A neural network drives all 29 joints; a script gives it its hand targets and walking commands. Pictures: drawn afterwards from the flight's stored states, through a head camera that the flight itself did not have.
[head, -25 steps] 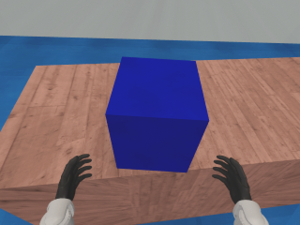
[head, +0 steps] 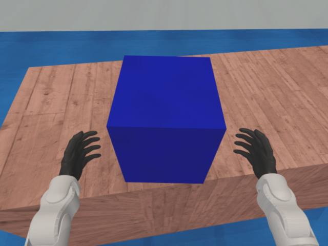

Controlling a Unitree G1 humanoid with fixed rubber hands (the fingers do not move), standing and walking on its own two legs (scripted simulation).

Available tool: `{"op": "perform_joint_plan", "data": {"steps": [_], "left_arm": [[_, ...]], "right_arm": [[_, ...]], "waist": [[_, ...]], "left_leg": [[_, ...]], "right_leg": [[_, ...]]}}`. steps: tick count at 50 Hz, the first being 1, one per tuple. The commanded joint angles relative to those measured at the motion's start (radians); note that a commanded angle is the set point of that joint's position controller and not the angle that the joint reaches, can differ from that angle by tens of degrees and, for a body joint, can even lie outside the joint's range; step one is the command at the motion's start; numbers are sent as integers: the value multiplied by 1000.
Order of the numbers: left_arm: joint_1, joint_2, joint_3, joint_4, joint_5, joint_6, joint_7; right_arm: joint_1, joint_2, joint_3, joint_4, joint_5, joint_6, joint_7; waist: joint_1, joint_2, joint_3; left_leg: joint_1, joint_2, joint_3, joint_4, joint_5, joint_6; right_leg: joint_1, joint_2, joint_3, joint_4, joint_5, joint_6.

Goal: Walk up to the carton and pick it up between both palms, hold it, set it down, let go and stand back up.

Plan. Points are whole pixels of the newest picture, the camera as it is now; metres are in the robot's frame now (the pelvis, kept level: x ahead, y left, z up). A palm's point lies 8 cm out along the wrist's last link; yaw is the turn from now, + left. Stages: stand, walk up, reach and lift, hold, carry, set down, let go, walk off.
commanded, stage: reach and lift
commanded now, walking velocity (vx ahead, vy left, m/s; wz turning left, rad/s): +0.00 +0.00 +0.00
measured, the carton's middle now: (165, 122) +0.41 +0.03 +0.05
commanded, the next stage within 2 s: none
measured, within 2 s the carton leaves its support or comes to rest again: neither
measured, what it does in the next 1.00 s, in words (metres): stands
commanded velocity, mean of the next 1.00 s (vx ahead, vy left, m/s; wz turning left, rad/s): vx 0.00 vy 0.00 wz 0.00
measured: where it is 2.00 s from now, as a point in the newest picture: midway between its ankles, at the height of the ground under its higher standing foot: outside the picture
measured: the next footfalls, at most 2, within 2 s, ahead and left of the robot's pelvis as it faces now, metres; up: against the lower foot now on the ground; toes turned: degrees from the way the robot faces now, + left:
none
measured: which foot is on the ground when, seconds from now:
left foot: down 0.00-1.00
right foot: down 0.00-1.00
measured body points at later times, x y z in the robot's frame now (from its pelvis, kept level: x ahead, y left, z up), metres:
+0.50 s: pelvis -0.03 -0.01 +0.00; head +0.00 +0.00 +0.45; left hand +0.34 +0.24 +0.12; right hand +0.36 -0.19 +0.12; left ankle -0.01 +0.13 -0.75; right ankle -0.03 -0.11 -0.75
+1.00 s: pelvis -0.02 +0.00 +0.00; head +0.01 +0.01 +0.45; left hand +0.40 +0.25 +0.18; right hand +0.43 -0.18 +0.17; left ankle -0.01 +0.13 -0.75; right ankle -0.03 -0.11 -0.75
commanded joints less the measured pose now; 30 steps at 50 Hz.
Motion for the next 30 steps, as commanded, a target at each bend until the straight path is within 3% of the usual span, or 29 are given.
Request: {"op": "perform_joint_plan", "data": {"steps": [1,3,6,9,13,15,17,19,22,25,27,30], "left_arm": [[-288,107,111,-179,30,64,-6],[-395,130,132,-196,29,83,-10],[-434,141,151,-193,26,106,-10],[-482,156,159,-190,20,131,-16],[-597,182,163,-131,5,158,-14],[-643,179,145,-44,-4,171,-11],[-741,205,159,-2,-4,180,-7],[-833,222,145,74,-15,184,-3],[-928,247,135,136,-23,178,13],[-975,278,142,174,-11,179,13],[-1066,294,139,201,-4,182,14],[-1107,328,158,141,13,185,18]], "right_arm": [[-307,-134,-45,-158,30,17,-21],[-390,-146,-50,-155,32,30,-27],[-464,-156,-46,-164,41,37,-38],[-542,-179,-45,-177,38,46,-55],[-633,-173,-43,-125,46,88,-57],[-675,-178,-46,-52,47,112,-53],[-755,-175,-39,3,64,140,-46],[-852,-186,-59,53,47,156,-46],[-964,-193,-71,76,52,168,-41],[-1012,-195,-63,131,68,167,-39],[-1084,-214,-66,198,81,165,-37],[-1126,-245,-59,178,99,152,-45]], "waist": [[-13,44,-293],[-14,62,-356],[-5,40,-395],[-18,19,-436],[-22,11,-437],[-36,5,-409],[-20,11,-435],[-35,-2,-446],[-20,6,-492],[-16,20,-566],[-21,66,-617],[-14,75,-710]], "left_leg": [[232,-38,-43,41,376,-11],[236,-38,-41,55,385,-12],[242,-40,-35,69,400,-8],[216,-44,-36,77,411,-8],[167,-42,-31,60,317,6],[152,-33,-36,49,258,12],[137,-31,-30,43,208,20],[92,-31,-30,39,143,28],[73,-23,-29,31,95,34],[93,-33,-25,64,193,34],[116,-36,-31,78,240,23],[151,-41,-28,93,327,15]], "right_leg": [[-90,1,31,-35,334,27],[-96,4,24,-21,358,29],[-78,10,18,-4,400,39],[-44,16,15,17,465,47],[-72,12,12,18,386,53],[-96,8,9,10,314,47],[-98,5,13,7,255,46],[-109,5,12,10,194,45],[-129,3,9,6,121,39],[-81,5,10,28,236,49],[-69,9,4,45,290,49],[-16,12,-3,55,402,60]]}}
